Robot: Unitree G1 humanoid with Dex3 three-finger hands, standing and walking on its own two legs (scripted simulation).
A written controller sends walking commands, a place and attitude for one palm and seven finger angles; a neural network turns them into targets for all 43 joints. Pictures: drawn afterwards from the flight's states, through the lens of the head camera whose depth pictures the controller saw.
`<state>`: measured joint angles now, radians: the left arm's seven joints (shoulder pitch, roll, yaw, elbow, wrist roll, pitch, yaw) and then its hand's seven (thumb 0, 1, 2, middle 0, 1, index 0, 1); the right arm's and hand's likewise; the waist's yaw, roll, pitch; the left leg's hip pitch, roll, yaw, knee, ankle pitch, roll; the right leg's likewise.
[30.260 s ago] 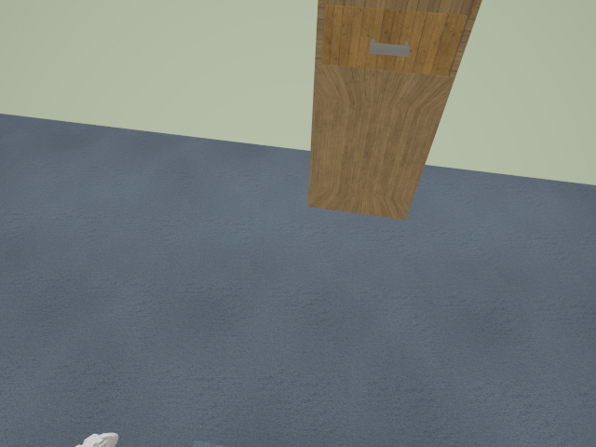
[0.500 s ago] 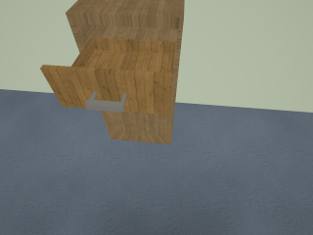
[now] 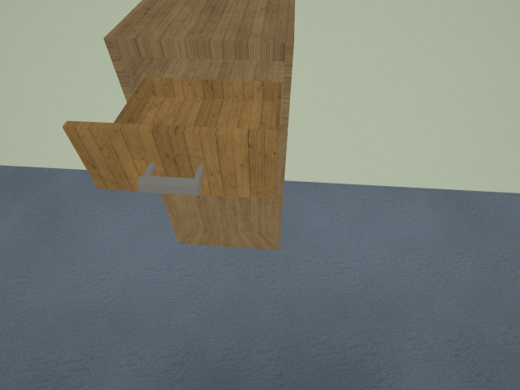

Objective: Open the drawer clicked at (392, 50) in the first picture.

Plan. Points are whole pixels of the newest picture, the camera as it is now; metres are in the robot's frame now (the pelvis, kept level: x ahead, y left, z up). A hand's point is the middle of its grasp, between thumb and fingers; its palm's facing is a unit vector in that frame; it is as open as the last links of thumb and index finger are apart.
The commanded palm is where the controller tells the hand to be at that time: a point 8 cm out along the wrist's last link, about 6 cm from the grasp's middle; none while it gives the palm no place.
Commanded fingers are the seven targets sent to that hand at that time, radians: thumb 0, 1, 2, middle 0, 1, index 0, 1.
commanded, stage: let the arm hang, fingers relaxed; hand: left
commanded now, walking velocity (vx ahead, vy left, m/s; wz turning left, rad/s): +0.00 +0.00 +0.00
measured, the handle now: (172, 177) +0.50 +0.21 +0.02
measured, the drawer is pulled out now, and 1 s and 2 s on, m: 0.30 0.30 0.30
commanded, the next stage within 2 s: look to check the result in 0.04 s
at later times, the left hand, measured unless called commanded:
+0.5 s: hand out of the picture +0.01 +0.17 -0.17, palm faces +0.04 -0.98 -0.20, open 7.4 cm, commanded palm none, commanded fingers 0.00 0.90 0.90 -0.20 -0.30 -0.20 -0.30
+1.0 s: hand out of the picture +0.04 +0.17 -0.17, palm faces +0.04 -0.97 -0.23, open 7.4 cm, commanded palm none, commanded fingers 0.00 0.90 0.90 -0.20 -0.30 -0.20 -0.30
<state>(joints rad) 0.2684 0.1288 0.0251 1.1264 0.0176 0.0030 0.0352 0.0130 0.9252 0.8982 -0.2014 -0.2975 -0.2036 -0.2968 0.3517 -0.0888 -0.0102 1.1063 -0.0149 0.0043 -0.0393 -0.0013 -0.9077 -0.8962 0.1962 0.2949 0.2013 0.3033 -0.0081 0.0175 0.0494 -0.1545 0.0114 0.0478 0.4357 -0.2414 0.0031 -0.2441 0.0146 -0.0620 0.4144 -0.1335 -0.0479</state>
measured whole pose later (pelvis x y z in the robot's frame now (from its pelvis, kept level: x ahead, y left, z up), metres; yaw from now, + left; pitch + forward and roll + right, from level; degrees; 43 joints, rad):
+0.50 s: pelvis +0.01 +0.00 +0.00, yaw +0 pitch -2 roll +0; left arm 0.25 0.13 0.02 1.15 0.01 0.00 0.03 0.00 0.91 0.90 -0.20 -0.30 -0.20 -0.30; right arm 0.32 -0.12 -0.01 1.12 -0.01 0.01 -0.04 0.00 -0.91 -0.90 0.20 0.29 0.20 0.30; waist -0.01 0.02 0.07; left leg -0.12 0.02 0.04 0.40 -0.24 -0.01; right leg -0.21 0.03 -0.07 0.38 -0.14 -0.05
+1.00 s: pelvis +0.03 -0.01 +0.00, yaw +0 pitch -2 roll +0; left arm 0.22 0.15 0.03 1.14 0.01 -0.01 0.03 0.00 0.91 0.90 -0.20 -0.30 -0.20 -0.30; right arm 0.29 -0.15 -0.02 1.13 -0.01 0.00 -0.04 0.00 -0.91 -0.90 0.20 0.29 0.20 0.30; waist -0.01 0.03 0.08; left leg -0.09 0.03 0.03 0.37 -0.25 -0.01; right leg -0.18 0.03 -0.07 0.36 -0.15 -0.06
